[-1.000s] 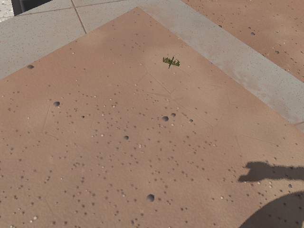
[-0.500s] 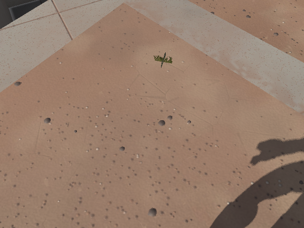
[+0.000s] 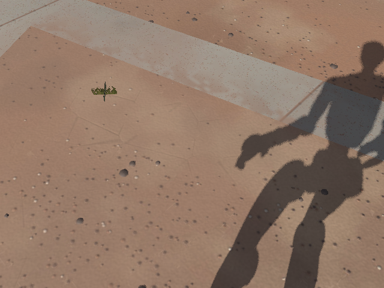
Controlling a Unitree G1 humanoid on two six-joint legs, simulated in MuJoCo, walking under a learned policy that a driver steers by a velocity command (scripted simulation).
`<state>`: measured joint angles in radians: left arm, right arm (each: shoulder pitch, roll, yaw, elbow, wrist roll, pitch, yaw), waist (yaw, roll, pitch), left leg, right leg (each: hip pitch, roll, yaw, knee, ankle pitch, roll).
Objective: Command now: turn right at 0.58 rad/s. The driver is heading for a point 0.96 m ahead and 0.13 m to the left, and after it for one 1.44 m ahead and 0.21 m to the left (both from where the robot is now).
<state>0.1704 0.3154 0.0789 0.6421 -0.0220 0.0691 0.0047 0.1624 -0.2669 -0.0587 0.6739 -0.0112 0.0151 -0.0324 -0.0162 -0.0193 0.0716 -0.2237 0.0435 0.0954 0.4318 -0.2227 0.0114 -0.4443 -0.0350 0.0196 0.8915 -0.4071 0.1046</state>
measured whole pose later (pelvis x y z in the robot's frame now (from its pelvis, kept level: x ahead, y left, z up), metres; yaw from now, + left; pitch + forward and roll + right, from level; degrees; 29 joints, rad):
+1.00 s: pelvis +0.34 +0.03 +0.00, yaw +13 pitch +2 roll +0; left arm 0.12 0.31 0.04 0.67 0.02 -0.09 0.00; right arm 0.33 -0.29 -0.05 0.70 0.02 -0.05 0.00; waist -0.05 -0.03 0.04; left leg -0.15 -0.10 -0.11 0.34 -0.21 0.08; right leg -0.68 -0.09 0.09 0.78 -0.05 0.07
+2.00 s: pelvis +0.85 +0.23 +0.00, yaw +13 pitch +0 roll +2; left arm 0.17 0.31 0.06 0.73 -0.02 -0.03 -0.02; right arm 0.33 -0.28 -0.07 0.81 -0.01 -0.09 0.00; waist -0.06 -0.05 0.03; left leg -0.02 -0.03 0.18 0.24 -0.23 0.03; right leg -0.68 -0.11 0.05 0.86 -0.04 0.02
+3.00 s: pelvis +1.34 +0.26 +0.00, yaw -14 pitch +0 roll +1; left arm 0.16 0.28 0.04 0.68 0.00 0.03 0.03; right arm 0.18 -0.25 -0.03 0.83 0.00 -0.05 0.02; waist -0.04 -0.02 0.07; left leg -0.24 -0.03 0.03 0.41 -0.18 0.03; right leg -0.39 -0.03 0.07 0.62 -0.24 0.05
